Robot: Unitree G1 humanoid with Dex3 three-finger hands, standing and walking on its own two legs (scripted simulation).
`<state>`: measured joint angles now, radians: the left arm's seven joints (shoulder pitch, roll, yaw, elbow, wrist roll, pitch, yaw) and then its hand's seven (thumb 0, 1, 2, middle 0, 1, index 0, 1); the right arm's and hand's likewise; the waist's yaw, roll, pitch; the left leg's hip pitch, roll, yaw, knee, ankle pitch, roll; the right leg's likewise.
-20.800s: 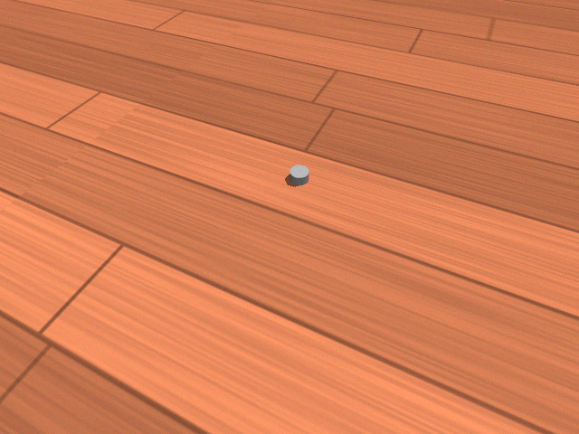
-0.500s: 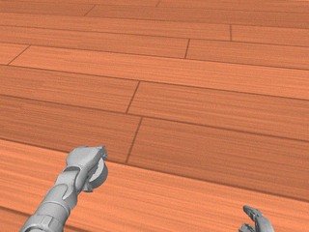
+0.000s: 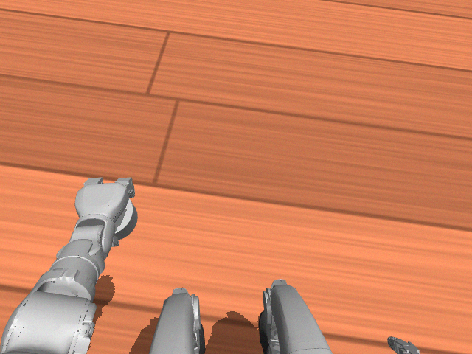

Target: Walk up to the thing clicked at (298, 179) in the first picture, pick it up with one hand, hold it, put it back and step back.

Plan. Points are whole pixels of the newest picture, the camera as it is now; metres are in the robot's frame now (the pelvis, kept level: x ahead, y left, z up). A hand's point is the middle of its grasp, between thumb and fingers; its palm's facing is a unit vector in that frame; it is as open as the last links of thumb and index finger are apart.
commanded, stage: crouch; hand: left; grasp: from above
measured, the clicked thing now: (111, 215) +0.39 +0.24 -0.14
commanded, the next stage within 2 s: lower in 1.30 s
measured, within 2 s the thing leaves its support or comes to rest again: neither
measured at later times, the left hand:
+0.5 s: hand (133, 233) +0.41 +0.25 -0.34, palm faces -0.45 -0.02 -0.89, open 11.4 cm
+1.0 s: hand (141, 234) +0.43 +0.25 -0.43, palm faces -0.47 -0.03 -0.88, open 11.4 cm
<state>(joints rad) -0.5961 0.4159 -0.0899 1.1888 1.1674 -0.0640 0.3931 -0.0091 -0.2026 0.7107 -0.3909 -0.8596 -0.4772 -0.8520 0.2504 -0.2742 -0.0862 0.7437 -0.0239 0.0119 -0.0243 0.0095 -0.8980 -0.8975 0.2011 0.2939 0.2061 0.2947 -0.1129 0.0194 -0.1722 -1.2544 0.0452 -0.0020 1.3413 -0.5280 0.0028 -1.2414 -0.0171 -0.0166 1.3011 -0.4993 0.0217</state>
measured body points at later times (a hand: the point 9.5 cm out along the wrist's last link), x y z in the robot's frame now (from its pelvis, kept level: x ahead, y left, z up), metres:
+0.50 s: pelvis -0.02 +0.00 -0.18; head +0.20 +0.04 +0.21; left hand +0.43 +0.25 -0.29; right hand +0.05 -0.27 -0.30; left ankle +0.05 +0.12 -0.60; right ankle +0.05 -0.13 -0.60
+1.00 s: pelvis -0.03 +0.00 -0.26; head +0.22 +0.03 +0.11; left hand +0.45 +0.25 -0.38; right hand +0.00 -0.29 -0.37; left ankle +0.05 +0.12 -0.60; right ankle +0.05 -0.13 -0.60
